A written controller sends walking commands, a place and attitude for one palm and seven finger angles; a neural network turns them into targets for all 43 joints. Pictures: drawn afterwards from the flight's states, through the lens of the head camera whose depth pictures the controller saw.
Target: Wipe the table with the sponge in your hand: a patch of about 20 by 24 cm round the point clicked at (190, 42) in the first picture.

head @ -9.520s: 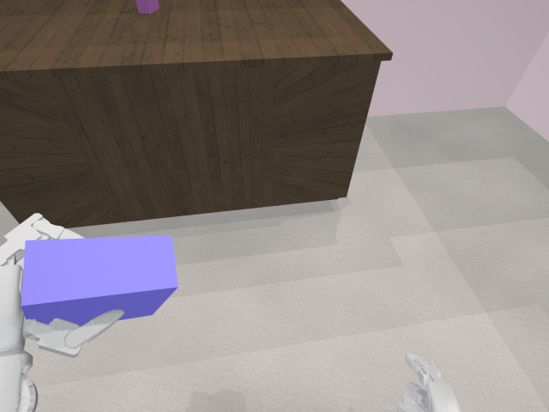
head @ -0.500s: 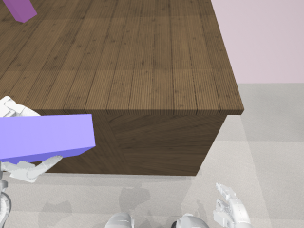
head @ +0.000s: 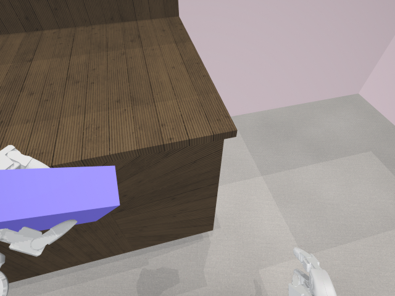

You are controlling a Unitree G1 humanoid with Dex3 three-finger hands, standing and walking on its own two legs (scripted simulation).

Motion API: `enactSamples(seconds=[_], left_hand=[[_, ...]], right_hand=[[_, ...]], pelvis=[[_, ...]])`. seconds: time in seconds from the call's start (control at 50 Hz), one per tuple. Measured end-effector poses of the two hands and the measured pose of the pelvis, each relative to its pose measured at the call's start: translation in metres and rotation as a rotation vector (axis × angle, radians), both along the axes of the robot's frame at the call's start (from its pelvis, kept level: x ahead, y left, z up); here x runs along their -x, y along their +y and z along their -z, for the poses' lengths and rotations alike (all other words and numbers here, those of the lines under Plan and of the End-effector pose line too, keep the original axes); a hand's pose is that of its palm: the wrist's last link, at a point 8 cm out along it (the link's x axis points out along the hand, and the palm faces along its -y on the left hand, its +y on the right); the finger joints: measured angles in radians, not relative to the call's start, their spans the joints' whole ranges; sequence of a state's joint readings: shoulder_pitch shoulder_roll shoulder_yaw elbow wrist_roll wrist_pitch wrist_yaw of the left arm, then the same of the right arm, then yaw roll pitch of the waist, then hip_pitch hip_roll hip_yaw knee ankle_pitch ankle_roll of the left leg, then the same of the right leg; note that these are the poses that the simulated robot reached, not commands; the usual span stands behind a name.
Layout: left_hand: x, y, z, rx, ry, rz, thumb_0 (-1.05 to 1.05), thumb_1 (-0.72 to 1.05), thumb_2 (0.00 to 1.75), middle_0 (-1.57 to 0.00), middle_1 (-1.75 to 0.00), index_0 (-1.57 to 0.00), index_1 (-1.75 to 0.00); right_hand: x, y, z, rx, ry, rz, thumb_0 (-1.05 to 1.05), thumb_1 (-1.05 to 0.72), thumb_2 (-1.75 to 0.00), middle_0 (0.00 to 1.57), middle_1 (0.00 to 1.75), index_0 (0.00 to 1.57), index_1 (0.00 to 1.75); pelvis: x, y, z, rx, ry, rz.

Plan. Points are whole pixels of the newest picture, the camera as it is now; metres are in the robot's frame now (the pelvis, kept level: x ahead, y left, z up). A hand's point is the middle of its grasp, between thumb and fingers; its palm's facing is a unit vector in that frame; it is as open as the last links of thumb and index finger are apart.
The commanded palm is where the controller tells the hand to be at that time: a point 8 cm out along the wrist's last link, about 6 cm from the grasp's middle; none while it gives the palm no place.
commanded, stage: come to a stop and stand still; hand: left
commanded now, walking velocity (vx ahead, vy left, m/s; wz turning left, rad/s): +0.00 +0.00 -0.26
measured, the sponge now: (75, 199) +0.22 +0.21 +0.15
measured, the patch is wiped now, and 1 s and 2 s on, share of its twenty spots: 0.00 0.00 0.00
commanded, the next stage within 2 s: look again from close up in 1.52 s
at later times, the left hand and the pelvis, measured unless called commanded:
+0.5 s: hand (43, 226) +0.17 +0.22 +0.18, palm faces +0.36 -0.82 -0.45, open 10.1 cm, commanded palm +0.12 +0.26 +0.19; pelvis -0.05 -0.01 +0.01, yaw -2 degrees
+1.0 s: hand (31, 201) +0.19 +0.24 +0.20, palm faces +0.40 -0.84 -0.38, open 10.1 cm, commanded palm +0.12 +0.26 +0.19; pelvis -0.06 -0.01 +0.01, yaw -4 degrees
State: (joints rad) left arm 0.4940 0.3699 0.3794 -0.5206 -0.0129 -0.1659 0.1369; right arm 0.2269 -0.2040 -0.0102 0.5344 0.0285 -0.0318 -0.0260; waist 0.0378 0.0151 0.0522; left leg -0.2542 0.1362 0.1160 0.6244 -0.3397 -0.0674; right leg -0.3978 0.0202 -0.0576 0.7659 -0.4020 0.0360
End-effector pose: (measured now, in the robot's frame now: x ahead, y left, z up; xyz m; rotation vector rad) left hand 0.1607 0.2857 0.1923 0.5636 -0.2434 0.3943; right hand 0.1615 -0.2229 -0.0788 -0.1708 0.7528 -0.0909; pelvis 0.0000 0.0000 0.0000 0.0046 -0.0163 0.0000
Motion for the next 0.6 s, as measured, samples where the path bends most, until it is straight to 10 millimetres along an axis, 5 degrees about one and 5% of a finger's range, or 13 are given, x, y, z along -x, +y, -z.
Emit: enactSamples(seconds=[0.1, 0.22, 0.42, 0.6], left_hand=[[-0.011, -0.037, 0.004, 0.005, -0.034, 0.068, -0.01, -0.5, 1.0, -0.73, -1.36, -0.75, -1.35], [-0.009, -0.058, -0.007, -0.019, 0.022, 0.149, -0.01, -0.5, 1.0, -0.73, -1.36, -0.75, -1.35], [0.023, -0.035, -0.009, -0.019, 0.002, 0.115, -0.01, -0.5, 1.0, -0.73, -1.36, -0.75, -1.34], [0.038, -0.03, -0.002, 0.02, -0.046, 0.059, -0.01, -0.5, 1.0, -0.73, -1.36, -0.75, -1.34]], right_hand=[[0.017, -0.003, 0.021, -0.063, 0.022, -0.012, 0.01, -0.91, -0.9, 0.21, 0.3, 0.2, 0.3], [0.049, -0.027, 0.011, -0.039, 0.084, 0.068, 0.02, -0.91, -0.9, 0.21, 0.3, 0.2, 0.3], [0.084, -0.061, -0.009, 0.111, 0.086, 0.119, 0.01, -0.91, -0.9, 0.2, 0.3, 0.2, 0.3], [0.077, -0.035, -0.006, 0.051, -0.005, 0.078, 0.01, -0.91, -0.9, 0.2, 0.3, 0.2, 0.3]], pelvis=[[0.015, -0.021, 0.008, 0.009, -0.016, 0.014], [0.029, -0.028, -0.008, -0.029, 0.008, 0.041], [0.044, -0.017, -0.012, -0.009, 0.015, 0.033], [0.051, -0.02, -0.007, -0.015, -0.024, 0.024]])
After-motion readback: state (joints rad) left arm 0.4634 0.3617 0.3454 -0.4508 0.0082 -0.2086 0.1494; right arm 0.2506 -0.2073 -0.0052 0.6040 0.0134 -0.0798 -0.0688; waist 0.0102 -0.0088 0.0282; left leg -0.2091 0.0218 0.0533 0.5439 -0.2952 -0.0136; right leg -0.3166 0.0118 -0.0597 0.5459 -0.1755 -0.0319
